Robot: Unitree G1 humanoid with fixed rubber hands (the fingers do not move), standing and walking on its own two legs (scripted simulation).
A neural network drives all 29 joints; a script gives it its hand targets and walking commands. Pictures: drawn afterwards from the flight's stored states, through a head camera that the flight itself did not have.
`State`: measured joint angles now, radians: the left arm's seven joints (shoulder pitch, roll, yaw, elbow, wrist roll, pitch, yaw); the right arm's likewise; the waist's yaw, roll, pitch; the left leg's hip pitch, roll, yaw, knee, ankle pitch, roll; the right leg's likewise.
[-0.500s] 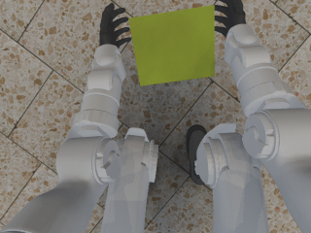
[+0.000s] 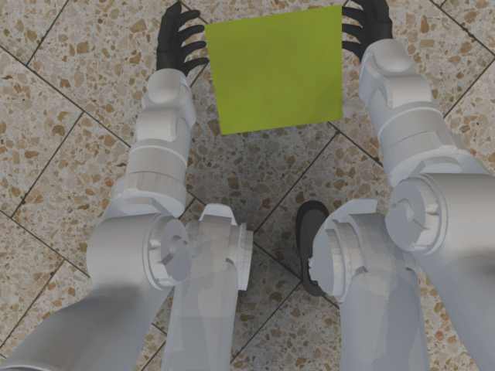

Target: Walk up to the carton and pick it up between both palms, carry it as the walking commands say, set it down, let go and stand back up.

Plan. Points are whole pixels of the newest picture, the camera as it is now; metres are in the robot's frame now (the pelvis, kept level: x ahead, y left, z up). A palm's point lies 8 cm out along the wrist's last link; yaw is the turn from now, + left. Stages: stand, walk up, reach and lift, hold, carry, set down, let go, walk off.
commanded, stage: set down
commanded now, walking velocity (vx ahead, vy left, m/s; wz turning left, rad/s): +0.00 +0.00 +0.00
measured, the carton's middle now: (271, 73) +0.52 -0.04 -0.25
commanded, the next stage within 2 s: none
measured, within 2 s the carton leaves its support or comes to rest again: rests again in 0.80 s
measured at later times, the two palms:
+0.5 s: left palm (172, 66) +0.52 +0.10 -0.16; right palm (372, 41) +0.53 -0.17 -0.16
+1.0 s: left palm (159, 87) +0.49 +0.13 -0.18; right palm (394, 70) +0.49 -0.21 -0.19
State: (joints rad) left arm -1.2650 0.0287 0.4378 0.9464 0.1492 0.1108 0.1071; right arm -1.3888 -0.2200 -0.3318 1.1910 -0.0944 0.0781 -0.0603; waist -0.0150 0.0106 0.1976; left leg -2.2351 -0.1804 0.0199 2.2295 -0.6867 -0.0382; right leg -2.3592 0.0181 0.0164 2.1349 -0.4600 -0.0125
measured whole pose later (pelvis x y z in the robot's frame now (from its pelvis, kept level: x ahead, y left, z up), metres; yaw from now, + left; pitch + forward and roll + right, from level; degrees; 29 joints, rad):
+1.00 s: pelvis +0.00 +0.00 +0.00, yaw -1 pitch +39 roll +1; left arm -1.25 0.19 0.09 1.07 -0.17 -0.01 0.14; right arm -1.31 -0.37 -0.11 1.26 0.18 -0.07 -0.07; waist 0.01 0.00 0.26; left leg -2.22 -0.15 0.02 2.23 -0.68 -0.03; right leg -2.34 0.02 0.00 2.12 -0.46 -0.01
